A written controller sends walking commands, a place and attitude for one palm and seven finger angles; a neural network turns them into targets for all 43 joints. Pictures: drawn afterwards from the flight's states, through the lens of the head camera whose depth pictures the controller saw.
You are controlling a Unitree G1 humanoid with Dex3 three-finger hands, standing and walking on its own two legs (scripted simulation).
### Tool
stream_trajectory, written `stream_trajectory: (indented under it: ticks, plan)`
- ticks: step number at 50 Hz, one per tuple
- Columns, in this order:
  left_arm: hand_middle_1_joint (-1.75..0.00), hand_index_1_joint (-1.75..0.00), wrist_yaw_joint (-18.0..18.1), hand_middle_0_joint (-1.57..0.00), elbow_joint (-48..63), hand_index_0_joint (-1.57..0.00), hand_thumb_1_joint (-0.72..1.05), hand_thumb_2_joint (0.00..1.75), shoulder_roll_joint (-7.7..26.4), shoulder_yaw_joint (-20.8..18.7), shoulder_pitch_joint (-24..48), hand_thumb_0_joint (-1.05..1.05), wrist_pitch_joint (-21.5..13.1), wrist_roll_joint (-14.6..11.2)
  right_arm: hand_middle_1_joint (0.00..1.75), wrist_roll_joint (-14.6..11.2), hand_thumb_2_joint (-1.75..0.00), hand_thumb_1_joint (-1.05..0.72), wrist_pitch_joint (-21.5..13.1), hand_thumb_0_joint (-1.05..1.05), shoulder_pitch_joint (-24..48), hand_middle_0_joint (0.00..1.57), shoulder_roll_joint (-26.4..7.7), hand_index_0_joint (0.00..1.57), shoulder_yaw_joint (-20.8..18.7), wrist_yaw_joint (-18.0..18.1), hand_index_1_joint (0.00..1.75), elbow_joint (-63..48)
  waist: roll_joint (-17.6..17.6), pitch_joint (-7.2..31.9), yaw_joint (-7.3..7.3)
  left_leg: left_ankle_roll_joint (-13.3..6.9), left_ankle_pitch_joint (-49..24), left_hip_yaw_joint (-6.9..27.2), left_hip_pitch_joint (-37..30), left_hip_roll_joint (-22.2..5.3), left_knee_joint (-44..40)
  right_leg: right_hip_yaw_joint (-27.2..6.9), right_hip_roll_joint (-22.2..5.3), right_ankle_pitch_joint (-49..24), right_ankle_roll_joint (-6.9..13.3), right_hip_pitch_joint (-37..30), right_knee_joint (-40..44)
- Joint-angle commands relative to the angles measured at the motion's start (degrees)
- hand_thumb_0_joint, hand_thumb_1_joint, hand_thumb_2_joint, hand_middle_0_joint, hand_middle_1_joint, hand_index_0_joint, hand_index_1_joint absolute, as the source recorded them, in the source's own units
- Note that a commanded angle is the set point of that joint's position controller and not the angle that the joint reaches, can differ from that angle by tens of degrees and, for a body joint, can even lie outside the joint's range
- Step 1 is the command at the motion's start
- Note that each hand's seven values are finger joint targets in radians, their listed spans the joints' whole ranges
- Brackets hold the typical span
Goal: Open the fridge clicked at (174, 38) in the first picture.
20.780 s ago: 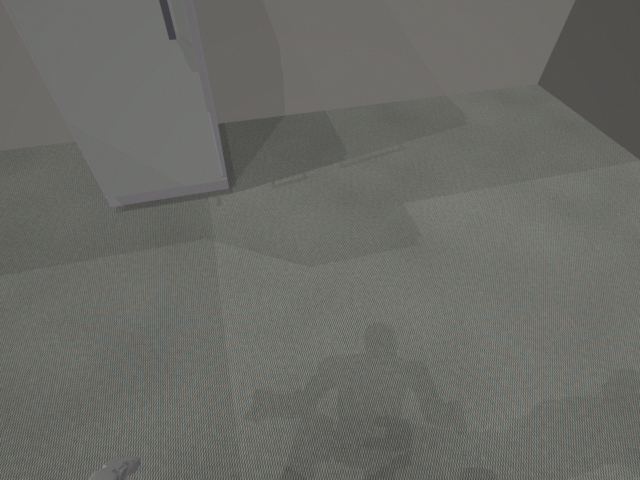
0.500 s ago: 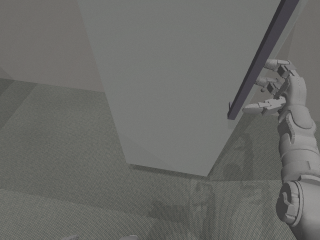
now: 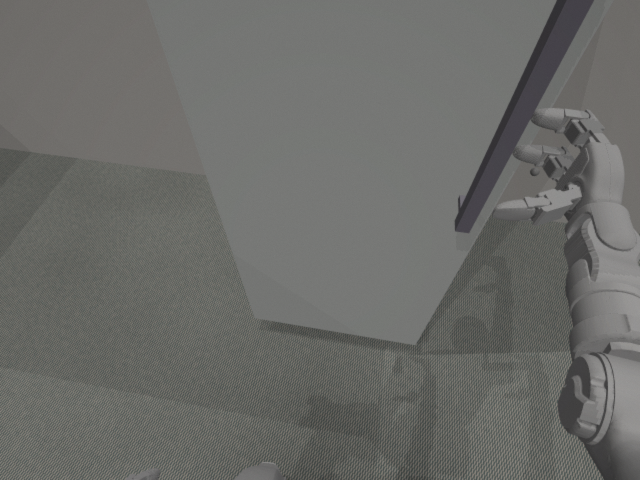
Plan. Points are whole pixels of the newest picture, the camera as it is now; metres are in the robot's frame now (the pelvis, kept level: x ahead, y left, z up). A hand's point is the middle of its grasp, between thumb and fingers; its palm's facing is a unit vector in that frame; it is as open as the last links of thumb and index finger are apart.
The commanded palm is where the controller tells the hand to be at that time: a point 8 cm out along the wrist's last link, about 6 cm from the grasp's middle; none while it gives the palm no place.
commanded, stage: move the hooked fingers beside the handle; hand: right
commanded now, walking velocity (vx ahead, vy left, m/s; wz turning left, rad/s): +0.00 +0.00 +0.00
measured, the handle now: (517, 97) +0.52 -0.14 +0.20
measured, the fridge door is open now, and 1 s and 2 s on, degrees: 0 0 0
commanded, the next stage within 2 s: feel for the door with the fingertips in 1.46 s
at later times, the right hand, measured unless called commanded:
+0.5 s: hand (555, 180) +0.46 -0.20 +0.14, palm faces +0.03 +1.00 +0.00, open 14.0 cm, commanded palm +0.43 -0.25 +0.14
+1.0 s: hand (559, 179) +0.47 -0.21 +0.13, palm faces +0.04 +1.00 -0.01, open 14.0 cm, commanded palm +0.44 -0.26 +0.14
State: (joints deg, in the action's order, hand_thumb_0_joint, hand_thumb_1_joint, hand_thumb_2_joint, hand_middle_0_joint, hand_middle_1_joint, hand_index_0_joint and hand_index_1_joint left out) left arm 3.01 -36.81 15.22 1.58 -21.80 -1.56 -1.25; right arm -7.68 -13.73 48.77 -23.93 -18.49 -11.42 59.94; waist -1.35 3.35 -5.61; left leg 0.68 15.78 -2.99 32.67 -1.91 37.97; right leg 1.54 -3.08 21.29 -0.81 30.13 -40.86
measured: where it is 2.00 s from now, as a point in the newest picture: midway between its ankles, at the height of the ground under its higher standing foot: outside the picture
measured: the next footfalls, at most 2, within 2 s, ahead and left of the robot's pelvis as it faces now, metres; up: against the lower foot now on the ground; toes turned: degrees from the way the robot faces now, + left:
none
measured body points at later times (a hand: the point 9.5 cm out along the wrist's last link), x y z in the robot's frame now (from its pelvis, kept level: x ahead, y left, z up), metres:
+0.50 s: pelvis +0.01 +0.00 +0.00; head +0.06 +0.00 +0.45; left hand +0.08 +0.27 -0.11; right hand +0.45 -0.25 +0.14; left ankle +0.03 +0.13 -0.72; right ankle -0.02 -0.13 -0.72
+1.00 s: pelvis +0.00 +0.00 +0.00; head +0.07 +0.00 +0.45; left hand +0.04 +0.27 -0.11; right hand +0.46 -0.27 +0.14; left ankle +0.03 +0.13 -0.72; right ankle -0.02 -0.13 -0.72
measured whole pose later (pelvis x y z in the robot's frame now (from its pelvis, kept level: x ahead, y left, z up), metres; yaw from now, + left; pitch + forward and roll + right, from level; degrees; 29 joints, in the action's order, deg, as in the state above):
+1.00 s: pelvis +0.00 +0.00 +0.00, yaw +0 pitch +11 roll +1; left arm 3.7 -35.8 15.9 2.0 -22.1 -0.3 -1.5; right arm -8.3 -12.2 47.2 -28.6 -21.6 -15.9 60.8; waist -1.2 3.4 -6.2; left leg 0.5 15.9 -3.2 32.8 -1.5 37.9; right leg 1.3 -3.4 21.5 -1.0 30.4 -41.1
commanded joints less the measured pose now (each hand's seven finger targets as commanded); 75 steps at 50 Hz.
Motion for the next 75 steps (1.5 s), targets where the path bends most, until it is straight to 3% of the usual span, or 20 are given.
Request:
stream_trajectory:
  ticks: [1,10,14,16,18,22,25,29,33,37,41,46,49,51,53,56,60,63,67,75]
  plan:
    - [-0.3,-0.3,0.7,-0.2,4.9,-0.2,0.9,0.9,9.2,-3.6,-4.4,0.0,-1.5,-0.2,1.2,-1.6,-0.3,0.5,-3.9,0.0,26.7,0.3,-12.6,0.3,-2.0,-0.9,1.2,-14.0,-0.3,24.0,-0.41,-1.7,-18.2,0.7,-14.9,2.9,-2.2,-1.2,2.5,-17.7,1.9,-8.2,4.9]
    - [-0.3,-0.3,0.4,-0.2,5.9,-0.2,0.9,0.9,8.9,-3.8,-3.6,0.0,-0.8,-0.3,1.2,-1.5,-0.3,0.5,-2.7,0.0,20.8,0.3,-13.9,0.3,-3.3,-1.5,1.2,-17.9,-3.5,23.0,1.28,-2.0,-21.3,0.8,-16.3,2.9,-2.2,-0.6,2.4,-20.9,1.7,-8.5,5.1]
    - [-0.3,-0.3,0.6,-0.2,6.1,-0.2,0.9,0.9,9.4,-3.8,-3.3,0.0,-0.2,-0.6,1.2,-2.4,-0.3,0.5,-0.9,0.0,19.5,0.3,-14.8,0.3,-4.1,-2.5,1.2,-16.1,0.8,19.9,0.74,-1.7,-20.3,0.7,-16.9,2.7,-3.0,-0.4,2.4,-17.8,2.0,-5.8,5.8]
    - [-0.3,-0.3,0.9,-0.2,6.5,-0.2,0.9,0.9,9.3,-3.7,-3.0,0.0,-0.1,-0.7,1.2,-2.4,-0.3,0.5,-0.6,0.0,20.5,0.3,-14.3,0.3,-3.2,-2.8,1.2,-16.8,-0.8,19.3,0.54,-1.8,-19.6,0.9,-16.6,2.5,-3.1,-0.2,2.5,-17.6,2.1,-6.2,5.7]
    - [-0.3,-0.3,1.0,-0.2,6.3,-0.2,0.9,0.9,9.2,-3.8,-2.8,0.0,-0.2,-0.6,1.2,-2.1,-0.3,0.5,-1.2,0.0,21.3,0.3,-15.5,0.3,-4.0,-2.9,1.2,-18.5,-1.9,20.8,0.79,-1.8,-20.1,1.0,-16.3,2.6,-3.0,-0.5,2.5,-18.5,2.1,-7.7,5.5]
    - [-0.3,-0.3,0.9,-0.2,6.3,-0.2,0.9,0.9,8.8,-3.7,-2.5,0.0,-0.6,-0.6,1.2,-2.9,-0.3,0.5,-2.5,0.0,23.3,0.3,-12.3,0.3,-1.2,-3.2,1.2,-22.0,-3.1,23.2,0.09,-1.9,-21.0,0.7,-15.7,2.9,-2.7,-1.2,2.3,-21.0,1.9,-10.9,4.9]
    - [-0.3,-0.3,1.3,-0.2,5.7,-0.2,0.9,0.9,9.1,-3.5,-2.2,0.0,-0.4,-0.8,1.2,-3.3,-0.3,0.5,-1.4,0.0,21.8,0.3,-13.8,0.3,-2.8,-3.5,1.2,-17.7,-0.3,20.8,0.19,-1.8,-19.5,0.6,-16.1,2.7,-3.2,-1.2,2.5,-18.1,1.9,-8.3,5.6]
    - [-0.3,-0.3,1.3,-0.2,5.7,-0.2,0.9,0.9,9.3,-3.0,-1.8,0.0,-0.3,-0.7,1.2,-2.1,-0.3,0.5,0.1,0.0,22.4,0.3,-13.9,0.3,-1.8,-3.4,1.2,-13.7,-1.2,16.8,-0.22,-1.6,-15.9,0.8,-13.8,2.2,-3.7,-1.1,2.7,-14.2,2.0,-5.7,6.0]
    - [-0.3,-0.3,1.4,-0.2,6.1,-0.2,0.9,0.9,9.2,-3.1,-2.1,0.0,-0.5,-0.5,1.2,-1.7,-0.3,0.5,-1.6,0.0,25.4,0.3,-16.1,0.3,-2.9,-3.2,1.2,-15.6,-2.2,20.3,-0.05,-1.8,-16.8,1.2,-14.5,2.2,-3.0,-1.3,2.8,-15.7,2.0,-7.2,5.3]
    - [-0.3,-0.3,1.3,-0.2,6.1,-0.2,0.9,0.9,9.0,-3.1,-2.1,0.0,-1.0,-0.6,1.2,-3.0,-0.3,0.5,-3.4,0.0,25.7,0.3,-14.2,0.3,-2.1,-3.8,1.2,-17.4,-2.6,23.4,-0.06,-1.8,-18.2,1.1,-15.4,2.6,-2.7,-1.4,2.6,-17.3,1.8,-9.1,4.8]
    - [-0.3,-0.3,1.7,-0.2,5.0,-0.2,0.9,0.9,9.9,-3.0,-3.3,0.0,-0.7,-0.6,1.2,-2.5,-0.3,0.5,-1.6,0.0,24.2,0.3,-18.1,0.3,-5.0,-3.9,1.2,-10.0,2.0,18.7,-0.34,-1.5,-15.0,1.0,-15.0,2.4,-3.4,-1.4,2.6,-13.0,2.2,-4.2,5.5]
    - [-0.3,-0.3,1.5,-0.2,5.9,-0.2,0.9,0.9,9.9,-3.1,-3.8,0.0,-0.3,-0.3,1.2,-1.0,-0.3,0.5,-2.1,0.0,24.2,0.3,-21.1,0.3,-6.0,-4.3,1.2,-11.2,-1.0,20.5,0.27,-1.6,-16.7,1.6,-15.9,2.2,-2.5,-1.0,2.8,-14.7,2.2,-3.5,4.9]
    - [-0.3,-0.3,1.5,-0.2,6.0,-0.2,0.9,0.9,9.7,-3.2,-3.9,0.0,-0.4,-0.3,1.2,-1.7,-0.3,0.5,-4.1,0.0,26.2,0.3,-20.9,0.3,-5.7,-5.2,1.2,-14.5,-3.6,24.0,-0.02,-1.6,-18.4,1.8,-16.3,2.5,-2.3,-0.9,2.7,-16.2,2.0,-5.9,4.4]
    - [-0.3,-0.3,1.5,-0.2,6.1,-0.2,0.9,0.9,9.5,-3.4,-4.1,0.0,-0.5,-0.6,1.2,-3.1,-0.3,0.5,-4.6,0.0,26.5,0.3,-17.8,0.3,-3.6,-6.0,1.2,-16.2,-2.4,24.4,-0.77,-1.7,-18.7,1.5,-16.2,2.8,-2.4,-1.0,2.5,-17.2,2.2,-7.3,4.2]
    - [-0.3,-0.3,1.4,-0.2,5.7,-0.2,0.9,0.9,9.7,-3.6,-4.0,0.0,-0.7,-0.7,1.2,-3.5,-0.3,0.5,-4.2,0.0,25.1,0.3,-17.8,0.3,-4.1,-6.5,1.2,-17.3,-4.8,25.7,-0.03,-1.8,-18.9,1.2,-15.7,2.9,-2.5,-1.3,2.4,-18.1,1.9,-9.1,4.5]
    - [-0.3,-0.3,1.4,-0.2,5.6,-0.2,0.9,0.9,9.7,-3.5,-4.3,0.0,-0.5,-0.7,1.2,-3.9,-0.3,0.5,-1.7,0.0,20.5,0.3,-15.8,0.3,-3.6,-6.3,1.2,-14.4,-2.5,22.3,0.33,-1.9,-18.1,0.5,-15.1,3.0,-3.0,-1.1,2.4,-17.8,2.0,-7.3,5.0]
    - [-0.3,-0.3,1.3,-0.2,5.7,-0.2,0.9,0.9,10.3,-3.6,-4.4,0.0,0.0,-0.6,1.2,-2.6,-0.3,0.5,0.8,0.0,19.3,0.3,-18.9,0.3,-5.7,-5.1,1.2,-11.3,0.0,17.5,0.44,-1.6,-16.1,0.7,-14.1,2.5,-3.5,-1.0,2.4,-14.8,2.1,-3.7,5.8]
    - [-0.3,-0.3,0.9,-0.2,6.9,-0.2,0.9,0.9,9.6,-3.6,-3.8,0.0,-0.2,-0.3,1.2,-2.4,-0.3,0.5,-1.4,0.0,19.6,0.3,-18.1,0.3,-5.5,-4.3,1.2,-17.6,-3.0,22.5,1.41,-2.0,-19.2,0.9,-15.8,2.8,-2.4,-1.0,2.5,-19.1,1.9,-7.1,5.1]
    - [-0.3,-0.3,0.9,-0.2,6.9,-0.2,0.9,0.9,9.2,-3.8,-3.2,0.0,-0.6,-0.4,1.2,-3.4,-0.3,0.5,-3.8,0.0,23.3,0.3,-16.5,0.3,-4.0,-4.4,1.2,-23.9,-4.2,25.3,0.44,-1.9,-21.3,1.0,-15.9,3.1,-2.2,-1.4,2.1,-22.1,1.8,-11.1,4.4]
    - [-0.3,-0.3,1.2,-0.2,6.3,-0.2,0.9,0.9,9.4,-3.3,-2.2,0.0,-0.3,-0.8,1.2,-2.8,-0.3,0.5,1.7,0.0,19.5,0.3,-13.6,0.3,-2.0,-4.3,1.2,-16.2,-1.9,17.5,0.41,-1.9,-16.8,0.1,-13.4,2.5,-3.5,-1.5,2.3,-17.1,1.8,-7.2,6.0]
